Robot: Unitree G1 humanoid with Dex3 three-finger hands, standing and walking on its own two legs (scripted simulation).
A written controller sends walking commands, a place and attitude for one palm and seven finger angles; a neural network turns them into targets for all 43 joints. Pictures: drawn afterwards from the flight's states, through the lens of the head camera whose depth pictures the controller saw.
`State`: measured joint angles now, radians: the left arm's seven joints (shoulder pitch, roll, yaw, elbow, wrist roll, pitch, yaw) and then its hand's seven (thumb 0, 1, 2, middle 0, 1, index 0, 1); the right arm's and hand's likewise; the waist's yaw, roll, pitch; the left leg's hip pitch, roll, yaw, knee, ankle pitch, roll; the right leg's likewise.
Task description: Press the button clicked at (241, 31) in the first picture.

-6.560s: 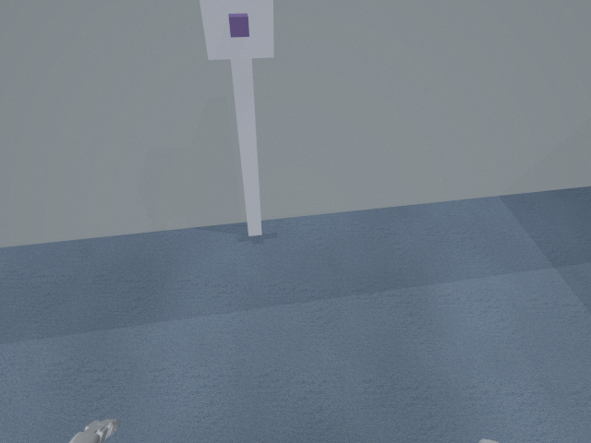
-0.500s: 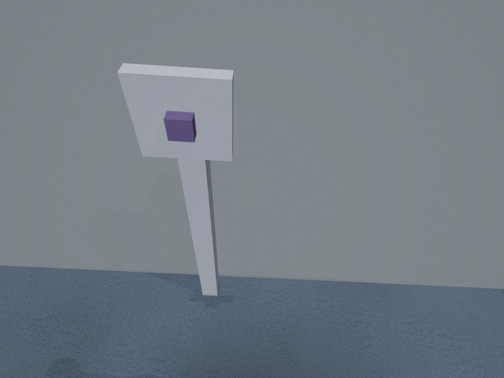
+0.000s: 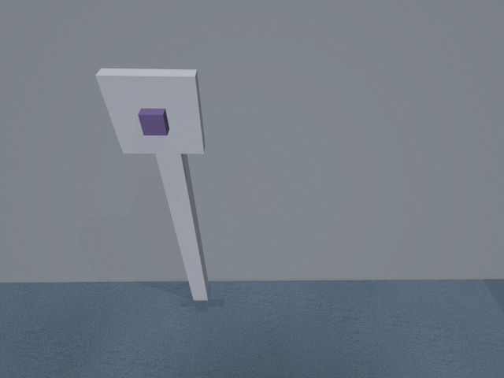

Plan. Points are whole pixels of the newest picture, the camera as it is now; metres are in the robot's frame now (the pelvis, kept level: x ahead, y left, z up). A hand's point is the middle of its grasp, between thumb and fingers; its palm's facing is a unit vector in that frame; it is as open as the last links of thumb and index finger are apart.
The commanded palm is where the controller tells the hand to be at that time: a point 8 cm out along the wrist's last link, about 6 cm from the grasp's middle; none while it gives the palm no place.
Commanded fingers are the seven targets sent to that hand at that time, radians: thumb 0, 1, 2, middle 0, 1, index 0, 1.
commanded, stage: come to a stop and stand still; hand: left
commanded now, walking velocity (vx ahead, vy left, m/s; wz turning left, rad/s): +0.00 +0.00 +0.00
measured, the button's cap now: (154, 121) +0.55 +0.23 +0.14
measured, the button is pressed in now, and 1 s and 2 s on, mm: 0 0 0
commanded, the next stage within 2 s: look again from close up in 0.32 s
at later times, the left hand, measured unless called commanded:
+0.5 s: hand out of the picture -0.02 +0.16 -0.17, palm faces +0.02 -0.99 -0.17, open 7.3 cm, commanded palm none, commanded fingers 0.00 0.90 0.90 -0.20 -0.30 -0.20 -0.30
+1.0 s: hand out of the picture +0.04 +0.17 -0.16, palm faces +0.00 -0.98 -0.18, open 7.3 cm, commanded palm +0.14 +0.21 -0.05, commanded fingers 0.00 0.90 0.90 -0.25 -0.36 -0.25 -0.36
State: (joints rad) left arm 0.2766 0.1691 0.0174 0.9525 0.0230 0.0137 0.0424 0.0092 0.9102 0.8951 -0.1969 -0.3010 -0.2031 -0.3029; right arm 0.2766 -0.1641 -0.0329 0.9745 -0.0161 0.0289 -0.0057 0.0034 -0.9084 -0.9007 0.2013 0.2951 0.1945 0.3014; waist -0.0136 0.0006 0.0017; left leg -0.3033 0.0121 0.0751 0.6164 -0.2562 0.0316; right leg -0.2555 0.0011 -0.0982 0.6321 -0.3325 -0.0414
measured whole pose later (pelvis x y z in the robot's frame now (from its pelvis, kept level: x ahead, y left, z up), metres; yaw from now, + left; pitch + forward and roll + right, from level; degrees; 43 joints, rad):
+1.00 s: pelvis +0.05 +0.00 +0.01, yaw -1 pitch +1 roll +0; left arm 0.30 0.14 -0.01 1.11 0.02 -0.03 0.04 0.01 0.91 0.90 -0.20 -0.30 -0.20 -0.30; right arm 0.28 -0.15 0.02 1.12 -0.01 -0.02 -0.04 0.01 -0.93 -0.90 0.20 0.30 0.20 0.30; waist 0.00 -0.01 0.01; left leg -0.23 0.00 0.07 0.47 -0.26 0.03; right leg -0.16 0.01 -0.08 0.45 -0.30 -0.03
